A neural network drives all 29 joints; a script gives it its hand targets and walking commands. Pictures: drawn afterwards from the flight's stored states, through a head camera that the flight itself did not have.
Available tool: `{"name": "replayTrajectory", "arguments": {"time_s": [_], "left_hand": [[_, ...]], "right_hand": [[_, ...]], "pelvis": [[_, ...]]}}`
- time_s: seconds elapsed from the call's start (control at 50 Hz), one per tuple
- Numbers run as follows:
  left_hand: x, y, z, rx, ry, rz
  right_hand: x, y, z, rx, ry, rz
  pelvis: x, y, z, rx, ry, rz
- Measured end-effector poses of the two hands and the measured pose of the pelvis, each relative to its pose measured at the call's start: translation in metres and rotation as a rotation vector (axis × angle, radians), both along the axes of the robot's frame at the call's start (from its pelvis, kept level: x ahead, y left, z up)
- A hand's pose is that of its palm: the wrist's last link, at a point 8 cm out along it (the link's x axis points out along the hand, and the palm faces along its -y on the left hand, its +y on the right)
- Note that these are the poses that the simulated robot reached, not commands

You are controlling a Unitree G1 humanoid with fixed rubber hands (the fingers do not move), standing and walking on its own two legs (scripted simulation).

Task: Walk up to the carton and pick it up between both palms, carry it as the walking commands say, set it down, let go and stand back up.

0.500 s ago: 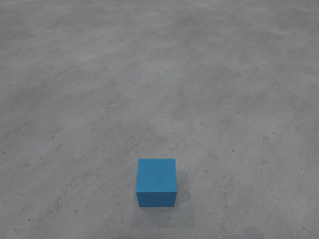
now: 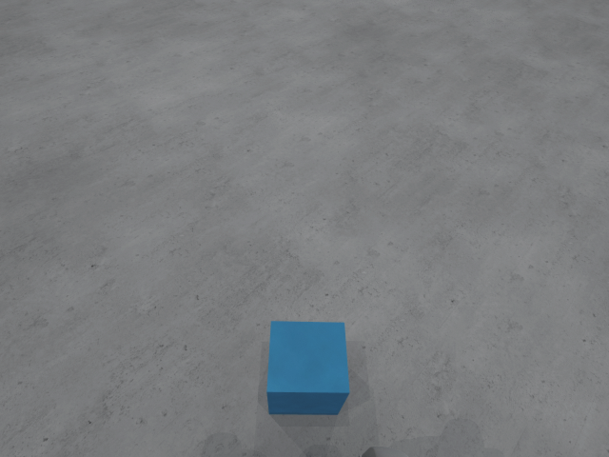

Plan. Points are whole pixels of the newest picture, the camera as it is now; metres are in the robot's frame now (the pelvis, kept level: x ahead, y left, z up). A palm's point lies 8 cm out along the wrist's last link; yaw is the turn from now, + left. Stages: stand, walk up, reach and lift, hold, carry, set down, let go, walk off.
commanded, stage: walk up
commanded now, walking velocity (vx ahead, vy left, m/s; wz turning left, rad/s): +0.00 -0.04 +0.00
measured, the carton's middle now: (305, 369) +0.42 +0.00 -0.65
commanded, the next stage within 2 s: stand in 0.82 s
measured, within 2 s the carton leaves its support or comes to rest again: neither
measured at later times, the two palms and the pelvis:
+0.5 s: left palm out of the picture +0.04 +0.20 -0.15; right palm out of the picture +0.01 -0.25 -0.14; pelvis +0.00 -0.02 -0.01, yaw +0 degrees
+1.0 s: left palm out of the picture +0.03 +0.20 -0.14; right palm out of the picture -0.01 -0.25 -0.15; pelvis -0.01 -0.02 -0.01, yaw +0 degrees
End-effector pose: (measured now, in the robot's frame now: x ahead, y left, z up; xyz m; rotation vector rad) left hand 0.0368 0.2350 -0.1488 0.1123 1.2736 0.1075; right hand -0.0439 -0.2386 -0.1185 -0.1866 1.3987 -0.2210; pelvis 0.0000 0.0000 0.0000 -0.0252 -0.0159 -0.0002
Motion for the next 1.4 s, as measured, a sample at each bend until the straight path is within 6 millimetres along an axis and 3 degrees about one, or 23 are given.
{"name": "replayTrajectory", "arguments": {"time_s": [0.18, 0.32, 0.48, 0.74, 1.18, 1.22, 1.34, 1.4], "left_hand": [[0.028, -0.027, 0.009, 0.068, -0.012, 0.014], [0.018, -0.029, 0.006, 0.062, -0.026, 0.031], [0.007, -0.031, 0.002, 0.036, -0.051, 0.033], [-0.007, -0.032, 0.008, 0.061, -0.051, 0.031], [-0.006, -0.03, 0.007, 0.054, -0.022, 0.029], [0.008, -0.03, 0.009, 0.048, -0.038, 0.016], [0.068, -0.024, 0.023, 0.064, -0.075, -0.005], [0.085, -0.023, 0.03, 0.076, -0.071, 0.003]], "right_hand": [[0.045, -0.016, -0.028, 0.065, -0.008, 0.001], [0.073, -0.007, -0.031, 0.072, -0.099, 0.032], [0.059, -0.011, -0.022, 0.039, -0.109, 0.031], [0.039, -0.011, -0.03, 0.069, -0.082, 0.025], [0.04, -0.01, -0.03, 0.071, -0.056, 0.018], [0.06, -0.009, -0.029, 0.073, -0.078, 0.023], [0.173, -0.002, -0.014, 0.095, -0.204, 0.092], [0.214, 0.003, -0.008, 0.112, -0.25, 0.116]], "pelvis": [[0.026, -0.026, -0.007, 0.041, 0.018, -0.003], [0.015, -0.02, -0.008, 0.029, 0.0, 0.0], [0.0, -0.018, -0.006, 0.028, -0.02, 0.0], [-0.013, -0.023, -0.006, 0.035, -0.038, 0.0], [-0.01, -0.021, -0.006, 0.033, -0.022, 0.001], [-0.013, -0.021, -0.008, 0.032, -0.015, 0.006], [-0.018, -0.026, -0.01, 0.029, -0.019, 0.034], [-0.009, -0.03, -0.009, 0.024, 0.0, 0.052]]}}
